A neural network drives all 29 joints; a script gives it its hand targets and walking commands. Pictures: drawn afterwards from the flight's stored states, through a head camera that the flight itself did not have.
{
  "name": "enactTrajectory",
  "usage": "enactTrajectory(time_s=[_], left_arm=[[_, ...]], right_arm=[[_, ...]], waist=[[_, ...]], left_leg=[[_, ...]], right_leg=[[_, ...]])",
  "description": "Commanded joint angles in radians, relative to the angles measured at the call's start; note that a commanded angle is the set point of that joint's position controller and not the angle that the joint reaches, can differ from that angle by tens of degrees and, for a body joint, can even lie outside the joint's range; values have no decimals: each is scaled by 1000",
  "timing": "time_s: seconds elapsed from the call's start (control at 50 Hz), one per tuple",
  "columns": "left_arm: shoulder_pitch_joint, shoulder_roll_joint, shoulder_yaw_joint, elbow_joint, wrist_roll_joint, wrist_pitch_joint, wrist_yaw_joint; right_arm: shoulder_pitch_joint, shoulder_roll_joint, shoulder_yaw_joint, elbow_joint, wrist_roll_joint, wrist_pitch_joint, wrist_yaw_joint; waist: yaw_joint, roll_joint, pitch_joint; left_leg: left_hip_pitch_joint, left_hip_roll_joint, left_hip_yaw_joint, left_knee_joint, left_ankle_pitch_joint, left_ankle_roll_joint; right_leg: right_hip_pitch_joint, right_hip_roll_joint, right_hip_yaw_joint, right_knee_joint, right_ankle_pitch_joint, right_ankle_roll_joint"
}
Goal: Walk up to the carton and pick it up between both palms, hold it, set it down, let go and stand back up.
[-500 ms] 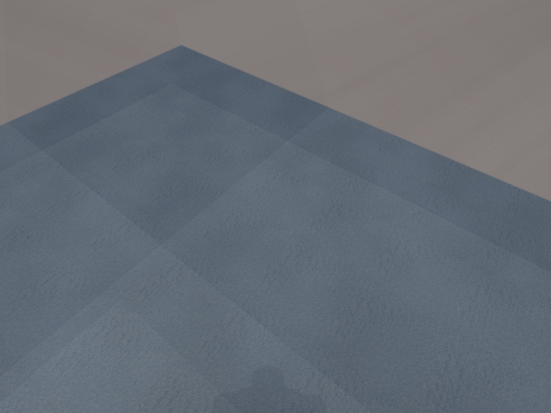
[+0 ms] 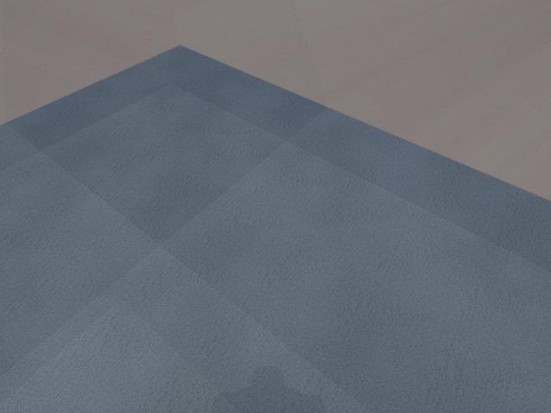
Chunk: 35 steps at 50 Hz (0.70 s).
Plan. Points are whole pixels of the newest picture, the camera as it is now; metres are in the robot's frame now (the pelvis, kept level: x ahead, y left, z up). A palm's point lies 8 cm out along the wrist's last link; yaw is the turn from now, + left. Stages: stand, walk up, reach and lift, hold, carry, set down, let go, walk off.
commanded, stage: stand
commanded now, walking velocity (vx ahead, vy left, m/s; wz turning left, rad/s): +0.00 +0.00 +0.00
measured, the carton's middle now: out of the picture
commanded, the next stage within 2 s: walk up in 0.44 s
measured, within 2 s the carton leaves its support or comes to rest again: neither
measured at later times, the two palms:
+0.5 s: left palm out of the picture -0.02 +0.22 -0.15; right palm out of the picture -0.01 -0.22 -0.15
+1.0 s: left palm out of the picture +0.04 +0.38 -0.17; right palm out of the picture +0.02 -0.19 -0.14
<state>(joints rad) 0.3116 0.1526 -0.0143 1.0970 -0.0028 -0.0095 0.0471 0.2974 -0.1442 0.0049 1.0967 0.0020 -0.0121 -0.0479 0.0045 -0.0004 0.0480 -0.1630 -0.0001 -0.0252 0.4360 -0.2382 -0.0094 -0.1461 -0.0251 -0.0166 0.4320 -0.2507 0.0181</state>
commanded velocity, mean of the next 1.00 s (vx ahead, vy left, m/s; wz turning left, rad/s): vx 0.00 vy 0.00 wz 0.00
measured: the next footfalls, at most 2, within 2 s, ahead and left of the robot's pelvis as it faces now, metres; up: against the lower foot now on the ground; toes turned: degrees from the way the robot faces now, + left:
left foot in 0.96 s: -0.01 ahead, +0.22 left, +0.00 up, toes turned -10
right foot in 1.42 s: -0.20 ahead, +0.06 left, +0.00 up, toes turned -22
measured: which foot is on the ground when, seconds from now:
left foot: down 0.00-0.70, up 0.72-0.94, down 0.96-1.00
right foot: down 0.00-0.96, up 0.98-1.00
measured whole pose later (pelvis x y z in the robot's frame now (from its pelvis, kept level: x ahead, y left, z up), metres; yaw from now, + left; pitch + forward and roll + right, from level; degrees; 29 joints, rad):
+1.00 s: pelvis -0.07 +0.10 -0.03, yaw -9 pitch -1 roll +0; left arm 0.16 0.32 0.07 0.88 0.04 0.04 0.08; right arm 0.02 -0.27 -0.05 0.91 0.00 0.05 -0.01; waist 0.05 -0.05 0.20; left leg -0.34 0.00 -0.03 0.75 -0.38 -0.01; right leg -0.48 -0.05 0.18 0.77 -0.37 0.07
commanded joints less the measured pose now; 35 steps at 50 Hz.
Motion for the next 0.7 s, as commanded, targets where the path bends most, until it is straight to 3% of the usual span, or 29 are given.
enactTrajectory(time_s=[0.0,0.6,0.62,0.64,0.66,0.68], left_arm=[[90,116,22,-23,0,-10,7],[92,114,19,-16,1,-11,8],[39,196,62,-106,54,-25,21],[87,258,81,-102,59,-32,28],[86,303,104,-110,61,-29,34],[121,314,119,-123,68,-28,43]], right_arm=[[79,-118,-19,-27,0,-12,-7],[82,-116,-19,-25,0,-13,-7],[-150,-292,-85,-85,-7,11,-14],[-134,-261,-82,-105,-22,20,-10],[-89,-191,-70,-105,-29,31,-7],[-93,-161,-66,-110,-39,47,-6]], waist=[[0,3,54],[0,2,55],[49,34,137],[46,-37,53],[42,-135,21],[65,-211,-14]], left_leg=[[-43,90,-63,-100,126,10],[-40,92,-59,-103,125,11],[-57,48,37,113,270,36],[-82,27,61,237,223,24],[-194,-26,78,374,37,-2],[-272,-27,34,580,-284,-8]], right_leg=[[-35,-81,67,-95,117,-19],[-37,-81,68,-93,119,-17],[-170,-142,154,-14,479,-59],[-126,-222,243,-51,568,-126],[-37,-307,348,-74,640,-221],[-6,-399,458,-104,710,-311]])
